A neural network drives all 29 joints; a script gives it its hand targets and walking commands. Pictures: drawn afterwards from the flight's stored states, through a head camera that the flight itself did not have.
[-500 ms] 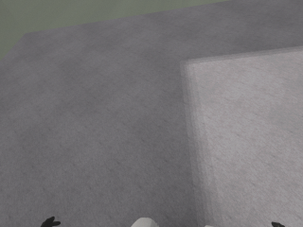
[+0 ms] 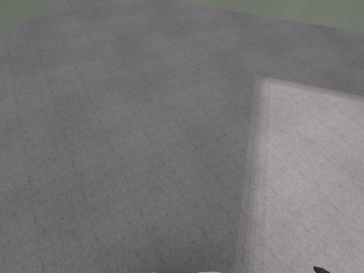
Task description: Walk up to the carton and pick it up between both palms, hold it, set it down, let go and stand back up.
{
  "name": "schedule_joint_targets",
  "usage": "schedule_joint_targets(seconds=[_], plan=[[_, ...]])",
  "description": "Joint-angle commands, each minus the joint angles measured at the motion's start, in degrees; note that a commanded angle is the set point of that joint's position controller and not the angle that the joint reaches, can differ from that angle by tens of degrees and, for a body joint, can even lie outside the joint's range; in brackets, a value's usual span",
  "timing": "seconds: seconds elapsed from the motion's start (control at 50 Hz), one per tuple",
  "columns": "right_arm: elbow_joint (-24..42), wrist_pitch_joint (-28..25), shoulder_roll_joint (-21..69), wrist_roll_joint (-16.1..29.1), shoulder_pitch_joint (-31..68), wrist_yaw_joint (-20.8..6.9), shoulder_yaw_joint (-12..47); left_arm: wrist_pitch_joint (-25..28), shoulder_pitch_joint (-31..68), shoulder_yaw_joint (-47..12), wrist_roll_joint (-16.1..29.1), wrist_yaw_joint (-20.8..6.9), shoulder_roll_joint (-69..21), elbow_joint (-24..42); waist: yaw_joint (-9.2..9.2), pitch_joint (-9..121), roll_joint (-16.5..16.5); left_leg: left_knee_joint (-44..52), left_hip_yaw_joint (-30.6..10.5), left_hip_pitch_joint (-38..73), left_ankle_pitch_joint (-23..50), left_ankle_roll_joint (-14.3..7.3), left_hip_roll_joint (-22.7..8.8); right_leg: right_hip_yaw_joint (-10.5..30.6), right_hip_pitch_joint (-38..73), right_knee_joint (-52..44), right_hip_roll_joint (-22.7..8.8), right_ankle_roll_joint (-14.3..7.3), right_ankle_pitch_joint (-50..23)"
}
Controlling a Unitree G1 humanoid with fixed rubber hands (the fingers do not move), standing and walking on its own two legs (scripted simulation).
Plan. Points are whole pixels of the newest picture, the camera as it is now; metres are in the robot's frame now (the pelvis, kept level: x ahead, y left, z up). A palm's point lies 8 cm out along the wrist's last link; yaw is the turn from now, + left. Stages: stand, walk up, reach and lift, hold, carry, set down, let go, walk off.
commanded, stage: walk up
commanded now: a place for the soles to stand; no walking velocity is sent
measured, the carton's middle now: out of the picture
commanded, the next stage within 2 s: none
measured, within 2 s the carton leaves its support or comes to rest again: neither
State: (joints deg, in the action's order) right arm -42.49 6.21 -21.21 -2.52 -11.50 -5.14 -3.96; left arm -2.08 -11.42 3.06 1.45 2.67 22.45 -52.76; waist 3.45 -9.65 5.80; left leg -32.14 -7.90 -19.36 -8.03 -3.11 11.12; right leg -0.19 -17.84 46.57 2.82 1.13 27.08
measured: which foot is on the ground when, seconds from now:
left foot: down 0.00-0.08, up 0.10-0.44, down 0.46-0.88, up 0.90-1.00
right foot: up 0.00-0.00, down 0.02-0.48, up 0.50-0.84, down 0.86-1.00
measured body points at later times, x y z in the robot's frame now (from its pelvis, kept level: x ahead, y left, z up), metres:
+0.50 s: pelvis -0.09 +0.11 -0.01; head -0.13 +0.11 +0.44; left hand -0.01 +0.36 -0.08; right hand +0.13 -0.14 -0.10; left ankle -0.12 +0.27 -0.72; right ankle +0.00 -0.04 -0.71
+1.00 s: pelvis -0.02 +0.03 +0.00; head -0.03 +0.05 +0.45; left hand -0.04 +0.34 -0.07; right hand +0.26 -0.15 -0.09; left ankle -0.08 +0.19 -0.66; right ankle +0.04 +0.04 -0.72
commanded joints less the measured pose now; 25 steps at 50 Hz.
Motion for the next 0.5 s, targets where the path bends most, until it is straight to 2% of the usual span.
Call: schedule_joint_targets(seconds=[0.0,0.02,0.04,0.06,0.08,0.1,0.12,0.14,0.16,0.18,0.22,0.24,0.28,0.32,0.36,0.38,0.4,0.42,0.44,0.46,0.48], plan=[[9.11,-1.45,-7.97,1.3,6.79,-0.25,-2.03,2.98,-15.7,4.32,-1.11,2.79,14.76,0.72,-6.81,13.98,-14.02,10.21,-20.26,-5.19,-12.44,-0.47,-10.47,8.58,21.09,-28.77,-5.06,-4.83,-11.11],[8.6,-1.22,-4.82,1.13,2.47,-0.27,-1.37,2.95,-13.2,5.02,-1.64,2.89,19.07,1.58,-5.07,15.72,1.99,-4.93,-7.98,-13.57,-20.21,2.23,-2.09,23.04,26.32,-34.78,-20.09,-5.09,-4.36],[6.98,-1.16,-10.33,-1.14,2.38,0.25,-3.1,2.82,-3.01,6.08,-2.66,2.26,21.36,4.74,-3.67,8.76,1.19,-16.59,-1.24,-19.03,-19.94,5.01,-2.44,34.41,13.57,-39.39,-29.21,-7.93,2.33],[6.1,-1.18,-14.16,-1.29,2.59,0.55,-4.48,2.75,2.87,6.5,-2.92,1.97,19.77,6.38,-2.29,7.36,0.69,-24.65,-2.15,-15.32,-18.74,5.9,-7.56,33.41,7.2,-39.51,-31.71,-12.81,1.53],[4.87,-1.37,-15.17,-0.98,1.41,0.01,-4.7,3.19,5.9,6.52,-3.01,1.64,17.65,7.61,-1.27,7.14,1.46,-28.83,-2.46,-12.95,-17.63,6.2,-8.76,27.89,5.63,-37.77,-30.65,-14.77,-2.61],[4.39,-1.71,-14.65,-1.05,0.46,-0.7,-4.48,3.9,6.55,5.85,-2.87,1.74,14.33,7.98,-0.09,7.96,0.24,-28.0,-2.96,-12.58,-15.4,6.08,-9.38,20.83,7.12,-35.49,-26.72,-12.2,-7.91],[3.42,-1.8,-14.21,-1.01,-0.6,-1.36,-4.35,4.55,6.59,5.46,-3.11,1.8,12.95,8.23,0.37,9.51,1.82,-27.8,-2.36,-12.85,-12.47,6.17,-10.0,13.88,9.74,-32.57,-23.24,-9.64,-13.23],[3.23,-1.73,-13.46,-1.22,-1.77,-1.94,-3.94,4.92,6.21,5.56,-3.11,1.83,12.19,8.04,0.23,10.15,2.81,-27.85,-1.33,-11.91,-9.9,6.16,-10.51,9.77,8.92,-31.88,-21.64,-8.52,-14.62],[3.58,-1.79,-13.39,-1.01,-1.22,-2.39,-3.6,5.04,4.8,5.77,-2.88,1.75,12.94,8.23,-0.95,9.51,3.71,-29.42,0.14,-11.03,-8.31,6.34,-11.3,7.8,7.72,-32.2,-21.03,-9.25,-12.41],[3.43,-1.76,-12.99,-0.7,-1.38,-2.83,-3.23,5.21,4.49,6.34,-2.86,1.55,13.79,8.3,-1.26,9.3,3.42,-31.14,1.19,-11.12,-6.94,6.61,-11.94,7.04,7.21,-33.34,-20.97,-9.51,-10.3],[3.75,-1.82,-13.52,0.15,0.68,-3.22,-3.41,5.03,2.84,7.03,-3.08,0.98,15.43,9.01,-2.76,8.28,4.91,-26.74,2.05,-13.99,-6.12,6.85,-14.41,3.64,9.85,-33.82,-20.25,-8.63,-6.72],[4.28,-1.86,-13.81,0.48,1.66,-3.3,-3.52,5.12,2.91,7.79,-3.44,0.6,16.83,9.65,-3.75,7.94,5.54,-24.0,2.66,-14.91,-7.31,6.88,-15.63,3.16,10.9,-34.09,-21.58,-9.23,-4.28],[4.19,-2.49,-13.64,1.18,3.07,-3.23,-3.67,5.54,3.65,8.79,-4.15,-0.78,17.56,11.24,-5.07,5.98,9.47,-18.43,4.58,-14.32,-10.35,7.14,-17.83,2.04,10.09,-35.07,-23.26,-10.44,2.63],[3.4,-3.39,-13.07,1.69,2.03,-2.96,-3.79,6.05,6.15,8.93,-4.9,-2.55,18.68,13.02,-4.94,4.61,12.8,-11.83,8.03,-7.67,-14.88,6.83,-18.01,-1.92,3.73,-34.43,-23.19,-10.23,10.97],[1.49,-4.36,-12.85,2.07,-3.76,-2.2,-4.61,5.78,9.09,8.85,-5.98,-4.08,19.17,14.77,-3.15,5.93,14.65,-7.58,12.33,0.97,-17.84,6.15,-15.71,-6.23,-2.89,-30.78,-21.94,-8.69,16.21],[-0.26,-4.77,-13.82,1.73,-8.68,-1.61,-5.58,5.35,8.99,8.52,-6.25,-4.42,18.16,15.49,-1.89,7.77,9.95,-5.5,14.64,6.79,-17.93,5.89,-14.09,-9.0,-5.87,-24.65,-21.03,-7.72,19.31],[-2.56,-5.2,-14.96,1.28,-14.51,-0.61,-6.49,4.76,7.81,7.82,-6.61,-4.63,15.59,16.25,0.12,9.27,1.26,-5.16,16.79,12.54,-19.0,5.63,-10.9,-11.26,-9.67,-15.55,-17.95,-7.07,22.66],[-3.88,-5.23,-16.14,0.58,-19.55,0.69,-7.3,4.13,7.14,6.83,-6.47,-5.09,12.72,17.42,2.26,7.62,-6.61,-2.64,14.81,15.15,-21.15,4.42,-10.3,-14.15,-15.08,-4.7,-14.74,-5.82,23.55],[-3.54,-5.24,-17.61,0.36,-20.78,2.01,-8.15,3.67,5.39,5.48,-5.54,-5.78,9.99,18.48,3.01,4.85,-14.51,6.44,1.26,16.49,-30.11,0.99,-15.19,-17.3,-22.5,9.65,-9.0,-3.39,17.87],[-1.47,-5.94,-20.69,-0.2,-19.04,3.15,-8.63,3.8,7.25,4.09,-4.74,-6.37,6.97,21.47,2.36,0.91,-23.87,19.79,-29.81,12.41,-45.45,-5.36,-27.75,-11.85,-32.07,23.45,-4.33,-0.49,10.13],[0.84,-6.73,-24.21,1.02,-13.94,3.62,-9.02,4.46,11.78,3.99,-4.1,-6.39,9.86,24.35,1.39,-2.85,-18.32,28.54,-46.41,0.22,-52.52,-13.31,-33.75,-0.23,-29.44,22.95,-7.46,-1.16,2.69]])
